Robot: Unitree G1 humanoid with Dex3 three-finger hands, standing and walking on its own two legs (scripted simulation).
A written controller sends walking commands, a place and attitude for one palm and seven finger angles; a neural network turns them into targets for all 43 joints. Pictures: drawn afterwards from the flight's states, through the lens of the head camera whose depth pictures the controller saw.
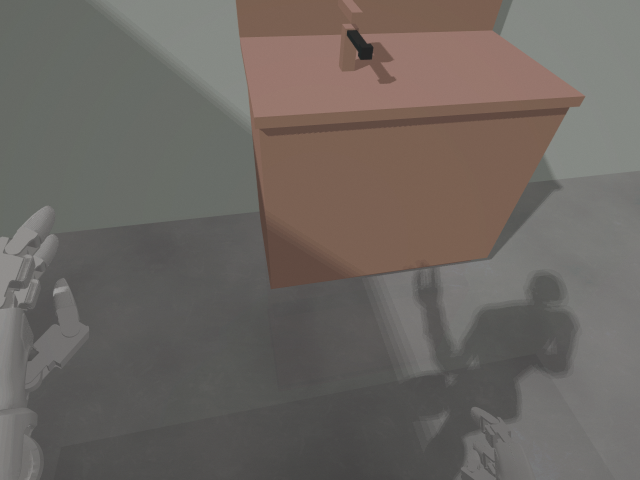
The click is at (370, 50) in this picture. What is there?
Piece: tap's lever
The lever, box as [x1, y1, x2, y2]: [358, 44, 372, 59]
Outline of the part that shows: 359,44 358,56 360,59 371,59 372,46 370,44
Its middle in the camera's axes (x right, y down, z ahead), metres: +0.11 -0.45 +0.92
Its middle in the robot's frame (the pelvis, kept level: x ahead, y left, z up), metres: +1.01 -0.04 +0.12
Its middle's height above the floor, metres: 0.89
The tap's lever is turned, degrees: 0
